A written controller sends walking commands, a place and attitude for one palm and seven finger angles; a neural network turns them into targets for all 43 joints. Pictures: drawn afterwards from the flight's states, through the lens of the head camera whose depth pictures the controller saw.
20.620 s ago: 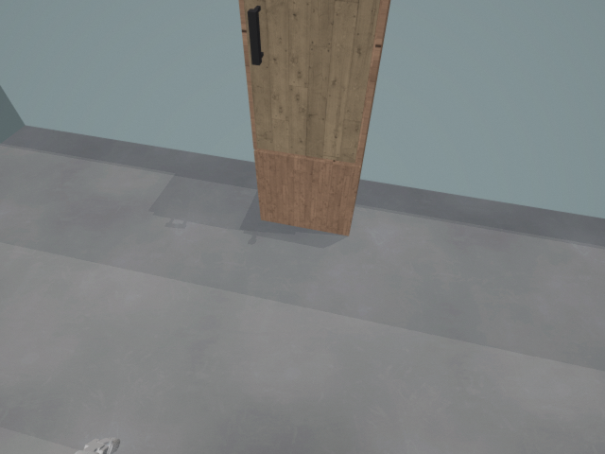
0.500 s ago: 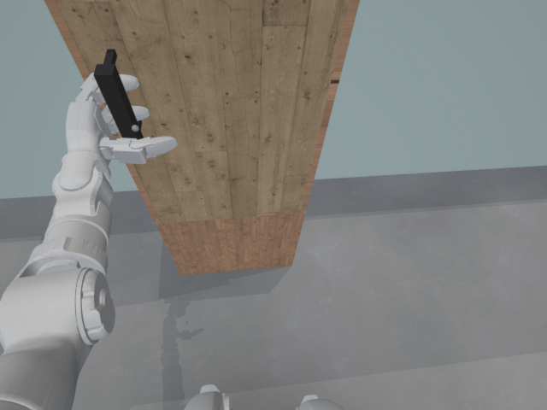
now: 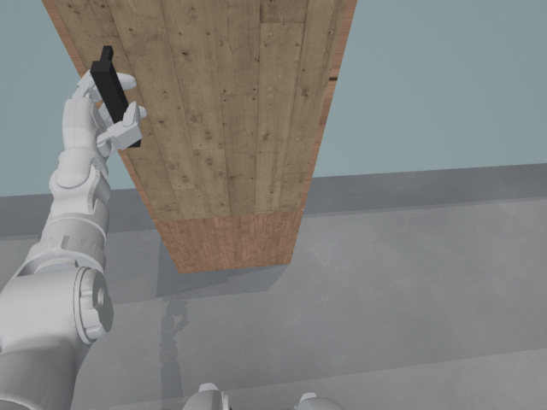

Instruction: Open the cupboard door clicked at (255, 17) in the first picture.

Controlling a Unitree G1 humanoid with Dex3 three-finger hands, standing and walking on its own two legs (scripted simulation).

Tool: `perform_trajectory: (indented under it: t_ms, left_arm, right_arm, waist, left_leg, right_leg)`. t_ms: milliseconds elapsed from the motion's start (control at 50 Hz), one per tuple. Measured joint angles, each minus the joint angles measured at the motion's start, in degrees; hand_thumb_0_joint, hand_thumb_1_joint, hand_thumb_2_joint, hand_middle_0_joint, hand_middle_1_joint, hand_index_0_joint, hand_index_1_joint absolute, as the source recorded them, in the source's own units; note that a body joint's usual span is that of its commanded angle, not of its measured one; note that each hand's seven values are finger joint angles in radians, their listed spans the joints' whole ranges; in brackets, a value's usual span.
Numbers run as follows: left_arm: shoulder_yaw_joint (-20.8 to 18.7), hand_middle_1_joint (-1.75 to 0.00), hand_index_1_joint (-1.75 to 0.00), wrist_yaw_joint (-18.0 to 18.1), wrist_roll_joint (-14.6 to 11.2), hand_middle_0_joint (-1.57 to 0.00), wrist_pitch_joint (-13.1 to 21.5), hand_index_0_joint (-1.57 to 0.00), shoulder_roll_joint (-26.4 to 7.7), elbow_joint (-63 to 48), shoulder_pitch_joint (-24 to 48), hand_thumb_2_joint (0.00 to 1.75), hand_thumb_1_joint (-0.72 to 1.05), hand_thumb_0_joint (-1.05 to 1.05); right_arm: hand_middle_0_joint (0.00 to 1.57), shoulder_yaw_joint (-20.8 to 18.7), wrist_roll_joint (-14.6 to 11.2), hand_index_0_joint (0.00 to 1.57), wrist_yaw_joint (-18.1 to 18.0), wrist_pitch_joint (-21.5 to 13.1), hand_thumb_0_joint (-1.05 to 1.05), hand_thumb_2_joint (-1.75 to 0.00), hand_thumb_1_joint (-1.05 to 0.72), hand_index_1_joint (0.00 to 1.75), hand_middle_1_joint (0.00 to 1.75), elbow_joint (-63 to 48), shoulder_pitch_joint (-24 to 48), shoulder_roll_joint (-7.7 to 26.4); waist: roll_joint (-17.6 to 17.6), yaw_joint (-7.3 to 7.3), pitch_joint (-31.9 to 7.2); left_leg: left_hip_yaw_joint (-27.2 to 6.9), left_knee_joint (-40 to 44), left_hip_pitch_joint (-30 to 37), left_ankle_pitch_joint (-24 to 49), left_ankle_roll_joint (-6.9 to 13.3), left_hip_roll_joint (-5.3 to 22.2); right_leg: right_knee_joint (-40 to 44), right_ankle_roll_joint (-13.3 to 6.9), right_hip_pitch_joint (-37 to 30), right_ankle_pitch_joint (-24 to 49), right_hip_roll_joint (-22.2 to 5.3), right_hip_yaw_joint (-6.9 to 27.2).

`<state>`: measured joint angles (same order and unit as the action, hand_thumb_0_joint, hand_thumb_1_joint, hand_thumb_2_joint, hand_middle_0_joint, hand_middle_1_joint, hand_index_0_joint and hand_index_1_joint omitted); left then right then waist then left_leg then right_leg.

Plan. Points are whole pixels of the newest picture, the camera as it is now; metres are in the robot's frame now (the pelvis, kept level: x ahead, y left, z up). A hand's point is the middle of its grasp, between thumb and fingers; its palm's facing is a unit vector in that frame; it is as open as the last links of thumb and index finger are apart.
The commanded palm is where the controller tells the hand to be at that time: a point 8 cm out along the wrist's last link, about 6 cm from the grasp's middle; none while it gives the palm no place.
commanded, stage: pull the door open along its arc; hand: left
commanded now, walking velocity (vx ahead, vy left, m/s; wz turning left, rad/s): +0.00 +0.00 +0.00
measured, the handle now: (120, 99) +0.56 +0.19 +0.12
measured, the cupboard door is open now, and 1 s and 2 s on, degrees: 0 39 41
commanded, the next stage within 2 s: open thumb and fingers to let go in 1.12 s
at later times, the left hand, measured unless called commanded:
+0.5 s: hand (141, 169) +0.42 +0.15 +0.11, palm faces +0.00 -1.00 +0.00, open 6.4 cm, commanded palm +0.36 +0.20 +0.11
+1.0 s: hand (218, 236) +0.31 +0.05 +0.12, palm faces +0.37 -0.93 -0.02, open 6.5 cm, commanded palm +0.24 +0.07 +0.11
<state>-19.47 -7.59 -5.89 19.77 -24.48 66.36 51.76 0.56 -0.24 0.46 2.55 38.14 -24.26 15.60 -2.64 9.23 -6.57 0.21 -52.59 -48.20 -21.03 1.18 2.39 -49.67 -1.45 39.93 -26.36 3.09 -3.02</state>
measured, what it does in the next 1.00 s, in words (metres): stands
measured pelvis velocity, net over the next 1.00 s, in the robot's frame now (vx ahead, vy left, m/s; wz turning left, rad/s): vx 0.03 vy -0.03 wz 0.06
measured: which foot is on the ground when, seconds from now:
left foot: down 0.00-1.00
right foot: down 0.00-1.00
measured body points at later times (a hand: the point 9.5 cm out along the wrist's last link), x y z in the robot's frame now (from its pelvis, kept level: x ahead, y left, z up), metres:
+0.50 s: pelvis +0.02 +0.00 +0.02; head +0.06 -0.01 +0.47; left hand +0.42 +0.20 +0.12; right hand +0.09 -0.26 -0.10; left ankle +0.04 +0.10 -0.69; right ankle -0.03 -0.11 -0.69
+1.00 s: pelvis +0.03 -0.03 +0.02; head +0.02 -0.05 +0.47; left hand +0.29 +0.10 +0.12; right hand +0.22 -0.23 -0.07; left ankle +0.04 +0.10 -0.69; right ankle -0.03 -0.11 -0.69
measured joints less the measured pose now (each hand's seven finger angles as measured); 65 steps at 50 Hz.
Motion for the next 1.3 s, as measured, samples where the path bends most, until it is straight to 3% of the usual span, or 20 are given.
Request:
perform_trajectory:
  t_ms: [240,480,540,600,760,840,920,1060,1180,1300]
  left_arm:
    - [-0.1,-1.35,-1.35,-0.4,-1.2,-0.34,-0.5,-0.32,1.3,-5.2,-5.4,0.80,0.71,0.00]
    - [5.3,-1.33,-1.31,-0.6,-5.8,-0.32,-4.5,-0.28,9.2,-31.6,-29.0,0.73,0.70,0.00]
    - [8.0,-1.32,-1.29,3.2,-5.8,-0.32,-6.3,-0.29,12.7,-38.8,-34.2,0.73,0.69,0.00]
    - [11.2,-1.32,-1.27,10.8,-4.1,-0.31,-8.4,-0.30,17.2,-45.6,-38.6,0.74,0.68,0.01]
    - [20.5,-1.31,-1.26,32.7,3.4,-0.29,-15.2,-0.33,27.9,-56.9,-45.1,0.78,0.68,0.01]
    - [24.8,-1.29,-1.27,39.2,7.5,-0.28,-18.7,-0.31,31.6,-61.4,-48.8,0.78,0.68,0.02]
    - [29.9,-1.29,-1.29,40.2,9.7,-0.28,-20.5,-0.29,30.8,-65.6,-53.6,0.77,0.69,0.02]
    - [35.3,-1.30,-1.31,38.1,8.1,-0.28,-22.5,-0.30,28.4,-72.5,-61.1,0.72,0.66,0.01]
    - [36.7,-1.27,-1.31,36.7,6.4,-0.28,-24.3,-0.31,27.1,-75.9,-64.6,0.70,0.65,0.02]
    - [35.4,-1.29,-1.31,39.1,7.0,-0.32,-22.7,-0.34,28.6,-70.5,-59.4,0.75,0.62,0.00]
  right_arm:
    - [0.21,0.1,-0.4,0.21,0.3,0.9,0.00,-0.90,-0.91,0.30,0.30,-1.5,0.3,-0.6]
    - [0.21,-0.4,-2.2,0.20,0.5,1.2,0.00,-0.90,-0.91,0.30,0.30,-5.5,2.7,-0.8]
    - [0.20,-0.7,-2.2,0.20,0.6,0.3,0.01,-0.90,-0.91,0.30,0.30,-6.2,4.6,-1.1]
    - [0.20,-0.8,-1.5,0.20,1.0,-0.3,0.01,-0.90,-0.91,0.30,0.30,-6.6,7.0,-1.6]
    - [0.20,-0.1,1.4,0.20,2.0,1.5,0.01,-0.90,-0.91,0.30,0.30,-7.4,12.8,-3.6]
    - [0.20,0.0,2.3,0.20,2.1,3.2,0.01,-0.90,-0.91,0.30,0.30,-7.9,14.1,-4.7]
    - [0.20,0.1,2.3,0.20,1.9,4.5,0.01,-0.90,-0.91,0.30,0.30,-8.3,14.2,-5.4]
    - [0.20,0.7,1.6,0.20,1.9,5.0,0.01,-0.90,-0.91,0.30,0.30,-8.1,13.5,-5.3]
    - [0.20,1.2,1.5,0.20,2.0,4.9,0.01,-0.90,-0.91,0.30,0.30,-7.4,13.3,-4.8]
    - [0.20,0.7,2.4,0.20,0.5,4.2,0.01,-0.90,-0.91,0.30,0.30,-4.7,14.7,-3.9]
  waist:
    - [-0.2,-0.86,-0.6]
    - [-0.2,-3.92,-1.4]
    - [-0.2,-5.18,-1.4]
    - [-0.1,-6.38,-1.4]
    - [0.4,-8.26,-1.2]
    - [0.5,-8.60,-1.4]
    - [0.4,-8.53,-1.0]
    - [-0.3,-7.67,0.0]
    - [-0.8,-6.77,0.1]
    - [-0.7,-7.73,0.7]
  left_leg:
    - [0.9,1.2,2.0,-0.3,-0.2,0.2]
    - [2.6,6.1,11.0,-0.3,-0.2,0.0]
    - [2.7,7.1,12.9,-0.2,-0.3,-0.2]
    - [2.6,7.8,14.4,0.0,-0.5,-0.6]
    - [0.8,7.8,16.5,0.2,-1.2,-1.5]
    - [-0.2,7.7,17.4,0.1,-1.6,-1.8]
    - [-0.9,8.0,18.8,0.1,-2.1,-1.9]
    - [-1.6,9.1,21.8,0.4,-2.8,-1.6]
    - [-1.8,9.7,23.5,0.5,-3.3,-1.4]
    - [-2.9,9.0,22.1,1.0,-3.4,-1.8]
  right_leg:
    - [0.7,-0.1,-1.4,-0.1,0.1,1.0]
    - [5.0,-0.1,-9.5,0.1,-0.2,2.8]
    - [5.8,-0.1,-11.4,0.2,-0.3,2.9]
    - [6.1,-0.2,-12.7,0.0,-0.6,2.8]
    - [5.5,-0.8,-15.4,-1.0,-1.3,0.8]
    - [5.5,-1.2,-16.7,-1.5,-1.5,-0.2]
    - [5.7,-1.7,-18.3,-1.7,-1.4,-0.9]
    - [6.7,-2.4,-21.4,-1.7,-1.1,-1.5]
    - [7.1,-2.9,-23.0,-1.8,-0.8,-1.7]
    - [5.8,-3.3,-21.8,-2.1,-1.0,-2.8]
